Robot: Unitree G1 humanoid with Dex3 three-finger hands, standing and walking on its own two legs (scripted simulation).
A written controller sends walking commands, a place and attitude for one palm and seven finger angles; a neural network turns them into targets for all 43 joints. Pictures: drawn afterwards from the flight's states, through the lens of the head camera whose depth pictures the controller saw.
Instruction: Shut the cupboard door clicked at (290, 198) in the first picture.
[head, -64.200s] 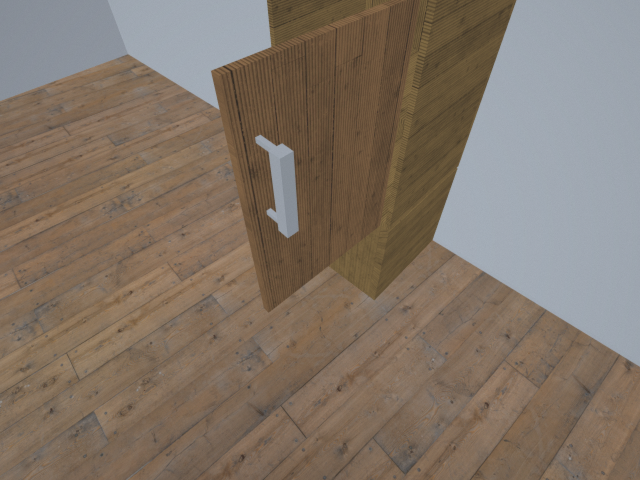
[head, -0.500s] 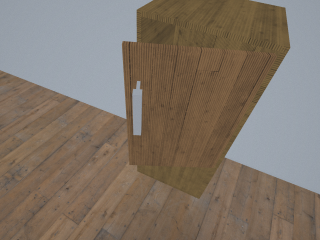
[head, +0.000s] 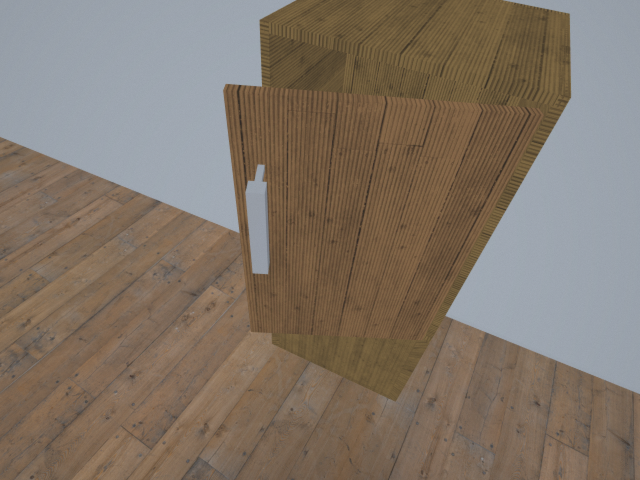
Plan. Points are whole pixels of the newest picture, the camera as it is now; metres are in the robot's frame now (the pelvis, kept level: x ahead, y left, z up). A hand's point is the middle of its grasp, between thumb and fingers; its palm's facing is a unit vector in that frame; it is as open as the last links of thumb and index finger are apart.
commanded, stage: shuffle to correct the standing spot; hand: left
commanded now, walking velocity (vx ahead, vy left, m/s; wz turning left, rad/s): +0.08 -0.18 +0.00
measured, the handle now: (260, 221) +0.47 +0.13 +0.05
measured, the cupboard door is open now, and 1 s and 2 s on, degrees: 24 24 24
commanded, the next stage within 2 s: come to a stop and stand still in 0.22 s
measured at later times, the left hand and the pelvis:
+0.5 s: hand out of the picture +0.03 +0.08 -0.20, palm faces +0.08 -1.00 -0.06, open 7.4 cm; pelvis +0.06 -0.05 -0.01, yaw +0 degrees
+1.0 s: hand out of the picture +0.07 +0.17 -0.17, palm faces -0.01 -0.97 -0.25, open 7.4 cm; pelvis +0.02 -0.02 -0.01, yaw +0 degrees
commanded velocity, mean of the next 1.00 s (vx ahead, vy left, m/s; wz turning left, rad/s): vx -0.02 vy -0.04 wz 0.00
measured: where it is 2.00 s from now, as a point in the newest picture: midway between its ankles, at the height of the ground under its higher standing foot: outside the picture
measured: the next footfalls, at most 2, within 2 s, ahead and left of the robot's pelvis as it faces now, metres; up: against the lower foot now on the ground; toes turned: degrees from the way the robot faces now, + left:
none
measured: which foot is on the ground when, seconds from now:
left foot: down 0.00-1.00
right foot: down 0.00-1.00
